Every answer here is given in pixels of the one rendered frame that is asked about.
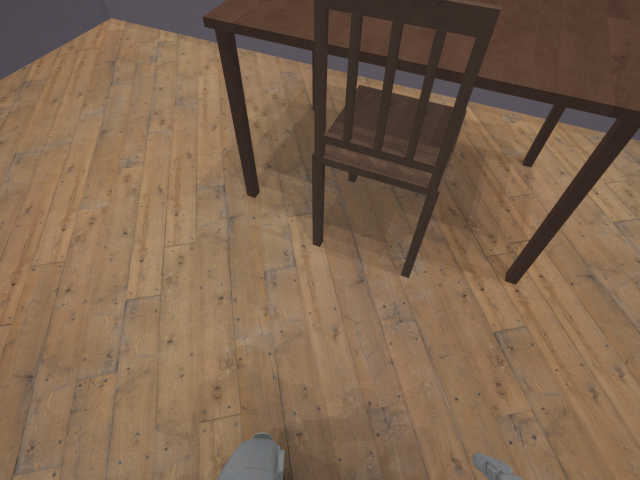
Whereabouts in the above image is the left robot thigh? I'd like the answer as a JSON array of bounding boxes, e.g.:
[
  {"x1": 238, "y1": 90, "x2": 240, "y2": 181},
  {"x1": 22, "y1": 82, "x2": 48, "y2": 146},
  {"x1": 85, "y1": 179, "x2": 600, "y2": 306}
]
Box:
[{"x1": 217, "y1": 438, "x2": 285, "y2": 480}]

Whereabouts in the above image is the left robot shin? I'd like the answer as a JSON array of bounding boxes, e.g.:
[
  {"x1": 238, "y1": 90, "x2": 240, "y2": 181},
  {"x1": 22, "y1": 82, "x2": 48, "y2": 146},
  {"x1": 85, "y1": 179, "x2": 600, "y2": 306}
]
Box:
[{"x1": 253, "y1": 433, "x2": 274, "y2": 442}]

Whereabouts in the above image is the right robot hand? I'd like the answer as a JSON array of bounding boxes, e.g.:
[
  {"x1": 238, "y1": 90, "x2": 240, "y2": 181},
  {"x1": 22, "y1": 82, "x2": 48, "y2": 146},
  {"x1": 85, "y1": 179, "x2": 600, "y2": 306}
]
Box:
[{"x1": 472, "y1": 453, "x2": 524, "y2": 480}]

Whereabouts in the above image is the chair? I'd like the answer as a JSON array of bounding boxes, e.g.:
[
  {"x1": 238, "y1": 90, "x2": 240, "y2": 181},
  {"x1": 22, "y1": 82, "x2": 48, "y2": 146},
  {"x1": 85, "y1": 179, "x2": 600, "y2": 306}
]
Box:
[{"x1": 312, "y1": 0, "x2": 502, "y2": 278}]

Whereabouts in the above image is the table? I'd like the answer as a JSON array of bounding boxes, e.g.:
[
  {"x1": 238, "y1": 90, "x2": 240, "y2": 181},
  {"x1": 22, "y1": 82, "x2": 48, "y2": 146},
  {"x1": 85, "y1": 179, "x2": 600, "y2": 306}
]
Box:
[{"x1": 203, "y1": 0, "x2": 640, "y2": 285}]

